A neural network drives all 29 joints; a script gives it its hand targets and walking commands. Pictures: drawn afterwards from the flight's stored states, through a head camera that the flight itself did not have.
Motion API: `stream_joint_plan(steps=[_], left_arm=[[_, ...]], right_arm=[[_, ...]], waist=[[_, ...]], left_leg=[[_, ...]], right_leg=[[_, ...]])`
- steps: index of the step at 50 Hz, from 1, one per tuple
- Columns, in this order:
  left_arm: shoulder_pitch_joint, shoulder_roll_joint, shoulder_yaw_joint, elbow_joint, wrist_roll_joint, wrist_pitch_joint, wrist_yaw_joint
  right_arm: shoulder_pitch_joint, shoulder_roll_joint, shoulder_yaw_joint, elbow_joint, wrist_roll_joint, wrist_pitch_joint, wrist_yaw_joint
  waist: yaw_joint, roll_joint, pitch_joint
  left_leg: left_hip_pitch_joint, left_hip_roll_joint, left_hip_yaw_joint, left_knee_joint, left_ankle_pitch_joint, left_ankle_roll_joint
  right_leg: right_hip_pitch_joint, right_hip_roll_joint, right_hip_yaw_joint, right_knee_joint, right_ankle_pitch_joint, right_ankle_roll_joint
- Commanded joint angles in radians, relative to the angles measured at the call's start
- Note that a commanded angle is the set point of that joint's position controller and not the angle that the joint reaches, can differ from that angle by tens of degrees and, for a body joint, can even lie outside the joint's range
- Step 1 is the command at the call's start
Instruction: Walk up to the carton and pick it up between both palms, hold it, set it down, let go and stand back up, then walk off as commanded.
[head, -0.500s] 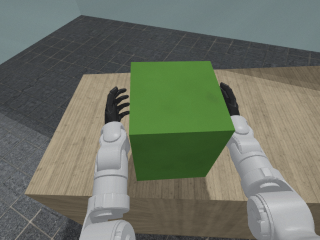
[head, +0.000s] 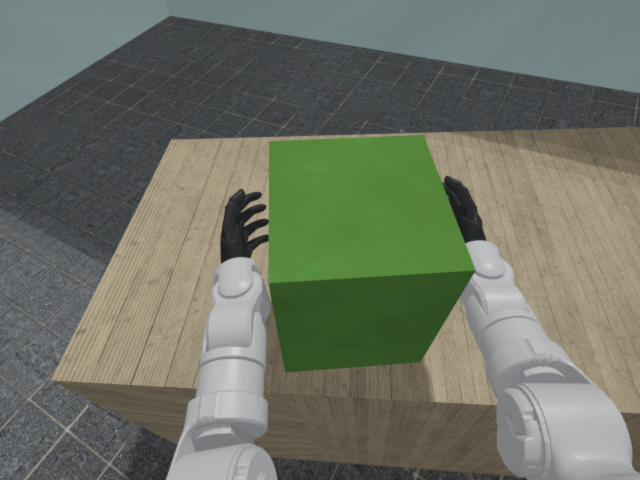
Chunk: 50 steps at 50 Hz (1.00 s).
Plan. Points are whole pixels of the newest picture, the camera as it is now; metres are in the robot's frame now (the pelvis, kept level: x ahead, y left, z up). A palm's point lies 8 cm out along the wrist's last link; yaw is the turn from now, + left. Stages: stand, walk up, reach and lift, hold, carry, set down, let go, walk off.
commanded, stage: set down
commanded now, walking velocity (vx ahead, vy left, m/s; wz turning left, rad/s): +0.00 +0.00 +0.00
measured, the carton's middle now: (350, 260) +0.40 +0.05 +0.03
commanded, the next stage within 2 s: none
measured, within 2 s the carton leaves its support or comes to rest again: rests again in 0.66 s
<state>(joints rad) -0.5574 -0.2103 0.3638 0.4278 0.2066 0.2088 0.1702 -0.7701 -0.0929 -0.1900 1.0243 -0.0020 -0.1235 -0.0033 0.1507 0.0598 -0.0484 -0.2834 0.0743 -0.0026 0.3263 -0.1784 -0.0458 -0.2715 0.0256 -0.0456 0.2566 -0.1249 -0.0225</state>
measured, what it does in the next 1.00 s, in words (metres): stands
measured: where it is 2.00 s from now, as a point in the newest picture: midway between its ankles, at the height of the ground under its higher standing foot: outside the picture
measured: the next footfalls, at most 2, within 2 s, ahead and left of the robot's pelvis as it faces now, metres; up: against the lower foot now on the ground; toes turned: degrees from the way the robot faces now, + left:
none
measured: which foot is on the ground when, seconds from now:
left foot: down 0.00-1.00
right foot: down 0.00-1.00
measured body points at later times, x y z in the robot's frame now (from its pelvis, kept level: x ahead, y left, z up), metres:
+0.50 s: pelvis +0.01 -0.01 +0.00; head +0.09 -0.02 +0.44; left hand +0.38 +0.19 +0.06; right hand +0.46 -0.10 +0.03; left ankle -0.02 +0.15 -0.75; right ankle -0.01 -0.11 -0.75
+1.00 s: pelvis +0.02 -0.01 +0.00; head +0.11 -0.02 +0.44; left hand +0.38 +0.19 +0.04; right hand +0.47 -0.09 +0.03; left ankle -0.02 +0.15 -0.75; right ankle -0.01 -0.11 -0.75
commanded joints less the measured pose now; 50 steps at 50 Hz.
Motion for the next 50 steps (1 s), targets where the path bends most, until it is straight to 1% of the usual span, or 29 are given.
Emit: stream_joint_plan(steps=[1, 3, 4, 5, 7, 8, 10, 14, 17, 18, 19, 21, 22, 25, 27, 29, 30, 31, 32, 33, 34, 38, 39, 40, 42, 43, 47, 48, 50], left_arm=[[-0.535, -0.436, -0.275, -0.015, 0.112, -0.083, -0.046], [-0.529, -0.422, -0.265, 0.002, 0.104, -0.088, -0.043], [-0.535, -0.428, -0.284, -0.022, 0.105, -0.104, -0.038], [-0.494, -0.436, -0.282, -0.008, 0.110, -0.105, -0.041], [-0.467, -0.431, -0.271, 0.012, 0.114, -0.100, -0.043], [-0.471, -0.418, -0.279, 0.031, 0.118, -0.098, -0.052], [-0.470, -0.429, -0.264, 0.032, 0.123, -0.110, -0.051], [-0.447, -0.434, -0.292, 0.031, 0.119, -0.126, -0.053], [-0.442, -0.429, -0.294, 0.035, 0.105, -0.155, -0.048], [-0.437, -0.430, -0.265, 0.053, 0.137, -0.156, -0.059], [-0.442, -0.422, -0.270, 0.056, 0.134, -0.165, -0.061], [-0.402, -0.432, -0.269, 0.023, 0.123, -0.184, -0.064], [-0.411, -0.412, -0.254, 0.052, 0.117, -0.194, -0.065], [-0.397, -0.399, -0.256, 0.040, 0.120, -0.201, -0.070], [-0.433, -0.393, -0.230, 0.052, 0.132, -0.218, -0.071], [-0.392, -0.395, -0.250, 0.078, 0.121, -0.243, -0.074], [-0.402, -0.412, -0.234, 0.099, 0.135, -0.247, -0.073], [-0.409, -0.417, -0.250, 0.073, 0.122, -0.258, -0.078], [-0.411, -0.385, -0.223, 0.082, 0.148, -0.266, -0.080], [-0.390, -0.408, -0.229, 0.106, 0.137, -0.268, -0.082], [-0.396, -0.416, -0.239, 0.100, 0.144, -0.275, -0.085], [-0.403, -0.396, -0.213, 0.100, 0.143, -0.293, -0.079], [-0.383, -0.396, -0.217, 0.126, 0.154, -0.284, -0.082], [-0.373, -0.417, -0.230, 0.126, 0.137, -0.290, -0.081], [-0.351, -0.418, -0.221, 0.101, 0.144, -0.297, -0.084], [-0.355, -0.405, -0.209, 0.132, 0.156, -0.293, -0.086], [-0.369, -0.431, -0.232, 0.099, 0.152, -0.304, -0.078], [-0.334, -0.432, -0.228, 0.113, 0.156, -0.303, -0.077], [-0.344, -0.411, -0.216, 0.126, 0.163, -0.293, -0.077]], right_arm=[[-0.733, 0.334, 0.100, -0.102, -0.142, -0.117, 0.141], [-0.718, 0.322, 0.092, -0.089, -0.141, -0.113, 0.141], [-0.709, 0.328, 0.095, -0.099, -0.148, -0.124, 0.139], [-0.691, 0.339, 0.114, -0.077, -0.149, -0.123, 0.132], [-0.695, 0.335, 0.121, -0.081, -0.148, -0.128, 0.127], [-0.672, 0.343, 0.096, -0.068, -0.156, -0.128, 0.122], [-0.681, 0.328, 0.105, -0.085, -0.153, -0.131, 0.126], [-0.659, 0.337, 0.100, -0.055, -0.157, -0.147, 0.127], [-0.679, 0.320, 0.096, -0.057, -0.169, -0.177, 0.125], [-0.653, 0.361, 0.118, -0.074, -0.171, -0.171, 0.122], [-0.645, 0.357, 0.103, -0.041, -0.168, -0.173, 0.120], [-0.621, 0.373, 0.145, -0.051, -0.171, -0.189, 0.118], [-0.634, 0.339, 0.128, -0.055, -0.171, -0.190, 0.116], [-0.621, 0.369, 0.179, -0.054, -0.159, -0.194, 0.108], [-0.611, 0.384, 0.153, -0.036, -0.176, -0.198, 0.110], [-0.635, 0.379, 0.158, -0.104, -0.189, -0.223, 0.107], [-0.628, 0.375, 0.150, -0.065, -0.198, -0.228, 0.107], [-0.633, 0.391, 0.157, -0.083, -0.200, -0.237, 0.105], [-0.601, 0.381, 0.146, -0.043, -0.216, -0.235, 0.103], [-0.618, 0.386, 0.162, -0.055, -0.202, -0.241, 0.102], [-0.590, 0.387, 0.139, -0.032, -0.223, -0.243, 0.102], [-0.562, 0.382, 0.115, -0.002, -0.233, -0.248, 0.102], [-0.544, 0.385, 0.107, 0.022, -0.236, -0.235, 0.105], [-0.542, 0.378, 0.097, 0.016, -0.247, -0.240, 0.104], [-0.558, 0.387, 0.138, -0.017, -0.228, -0.256, 0.102], [-0.540, 0.389, 0.110, 0.036, -0.247, -0.251, 0.100], [-0.553, 0.371, 0.096, 0.019, -0.239, -0.259, 0.112], [-0.515, 0.373, 0.078, 0.070, -0.244, -0.254, 0.114], [-0.507, 0.357, 0.073, 0.087, -0.250, -0.245, 0.110]], waist=[[0.066, -0.091, -0.595], [0.064, -0.125, -0.555], [0.050, -0.090, -0.600], [0.061, -0.127, -0.563], [0.065, -0.121, -0.561], [0.037, -0.121, -0.552], [0.058, -0.133, -0.537], [0.048, -0.090, -0.574], [0.052, -0.120, -0.580], [0.058, -0.114, -0.544], [0.036, -0.093, -0.536], [0.075, -0.125, -0.596], [0.055, -0.134, -0.567], [0.067, -0.140, -0.581], [0.065, -0.128, -0.592], [0.072, -0.171, -0.647], [0.081, -0.142, -0.618], [0.063, -0.145, -0.643], [0.056, -0.140, -0.612], [0.078, -0.173, -0.596], [0.043, -0.142, -0.599], [0.063, -0.122, -0.617], [0.041, -0.114, -0.558], [0.031, -0.132, -0.585], [0.060, -0.159, -0.586], [0.043, -0.159, -0.559], [0.046, -0.114, -0.587], [0.022, -0.093, -0.565], [0.025, -0.102, -0.525]], left_leg=[[0.294, -0.019, 0.070, 0.088, 0.736, -0.030], [0.275, -0.016, 0.065, 0.064, 0.663, -0.021], [0.278, -0.024, 0.067, 0.072, 0.683, -0.018], [0.279, -0.013, 0.065, 0.083, 0.746, -0.020], [0.250, -0.021, 0.072, 0.077, 0.729, -0.010], [0.252, -0.023, 0.072, 0.077, 0.704, -0.008], [0.241, -0.023, 0.070, 0.071, 0.687, -0.001], [0.272, -0.016, 0.073, 0.094, 0.772, -0.021], [0.229, -0.010, 0.066, 0.111, 0.815, -0.024], [0.231, -0.024, 0.077, 0.107, 0.806, -0.015], [0.222, -0.022, 0.075, 0.116, 0.809, -0.022], [0.219, -0.026, 0.089, 0.114, 0.821, -0.008], [0.214, -0.031, 0.078, 0.099, 0.773, -0.005], [0.167, -0.033, 0.092, 0.105, 0.765, 0.002], [0.139, -0.045, 0.107, 0.089, 0.696, 0.011], [0.135, -0.036, 0.096, 0.105, 0.738, 0.006], [0.086, -0.044, 0.102, 0.088, 0.715, 0.004], [0.102, -0.043, 0.103, 0.092, 0.701, 0.003], [0.058, -0.051, 0.108, 0.086, 0.686, 0.010], [0.065, -0.048, 0.106, 0.088, 0.689, 0.018], [0.071, -0.049, 0.108, 0.083, 0.696, 0.006], [0.079, -0.046, 0.109, 0.088, 0.703, 0.009], [0.080, -0.043, 0.109, 0.080, 0.685, 0.008], [0.100, -0.039, 0.108, 0.074, 0.694, 0.005], [0.077, -0.041, 0.108, 0.085, 0.718, 0.012], [0.047, -0.042, 0.116, 0.086, 0.707, 0.015], [0.108, -0.036, 0.112, 0.096, 0.729, -0.001], [0.139, -0.029, 0.105, 0.105, 0.784, -0.008], [0.124, -0.031, 0.106, 0.099, 0.760, 0.004]], right_leg=[[-0.028, 0.079, -0.080, -0.023, 0.130, -0.056], [-0.023, 0.085, -0.088, -0.027, 0.087, -0.055], [-0.014, 0.079, -0.073, -0.029, 0.116, -0.065], [-0.005, 0.088, -0.082, -0.022, 0.162, -0.066], [0.005, 0.084, -0.077, -0.025, 0.160, -0.064], [-0.002, 0.080, -0.080, -0.018, 0.157, -0.059], [-0.003, 0.081, -0.068, -0.019, 0.142, -0.060], [-0.026, 0.082, -0.079, -0.015, 0.163, -0.068], [-0.017, 0.087, -0.078, -0.034, 0.183, -0.091], [-0.007, 0.080, -0.074, -0.007, 0.198, -0.063], [-0.027, 0.081, -0.072, -0.011, 0.188, -0.071], [-0.005, 0.075, -0.060, -0.006, 0.263, -0.062], [0.011, 0.076, -0.062, 0.005, 0.257, -0.054], [0.060, 0.070, -0.055, 0.041, 0.351, -0.041], [0.068, 0.061, -0.051, 0.027, 0.304, -0.042], [0.074, 0.066, -0.055, 0.044, 0.360, -0.038], [0.074, 0.055, -0.053, 0.057, 0.396, -0.030], [0.063, 0.052, -0.056, 0.058, 0.418, -0.023], [0.088, 0.052, -0.048, 0.065, 0.395, -0.030], [0.103, 0.052, -0.048, 0.063, 0.414, -0.028], [0.091, 0.056, -0.054, 0.055, 0.393, -0.026], [0.045, 0.058, -0.049, 0.052, 0.323, -0.040], [0.044, 0.059, -0.054, 0.041, 0.297, -0.038], [0.033, 0.061, -0.062, 0.035, 0.310, -0.039], [0.063, 0.060, -0.052, 0.054, 0.385, -0.031], [0.074, 0.054, -0.051, 0.058, 0.362, -0.037], [0.014, 0.065, -0.063, 0.038, 0.267, -0.052], [-0.011, 0.068, -0.071, 0.025, 0.246, -0.064], [-0.029, 0.070, -0.063, 0.025, 0.241, -0.063]])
